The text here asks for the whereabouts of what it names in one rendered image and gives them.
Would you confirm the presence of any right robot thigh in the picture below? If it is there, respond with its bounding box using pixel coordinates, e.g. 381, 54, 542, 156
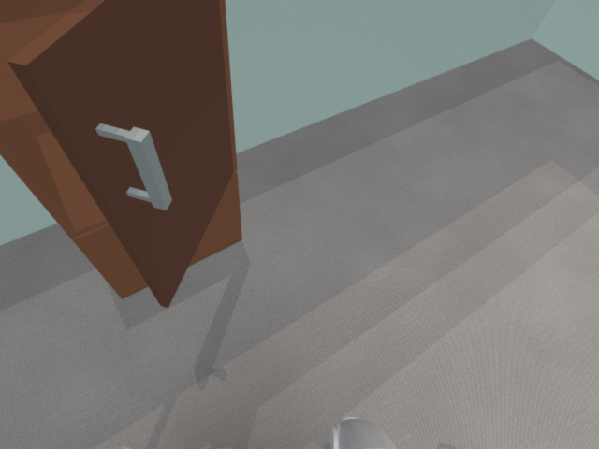
330, 419, 397, 449

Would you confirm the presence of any cupboard door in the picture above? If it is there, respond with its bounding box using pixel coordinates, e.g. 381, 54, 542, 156
7, 0, 234, 308

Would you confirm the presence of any handle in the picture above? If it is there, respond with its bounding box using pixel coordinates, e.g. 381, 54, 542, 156
95, 123, 172, 210

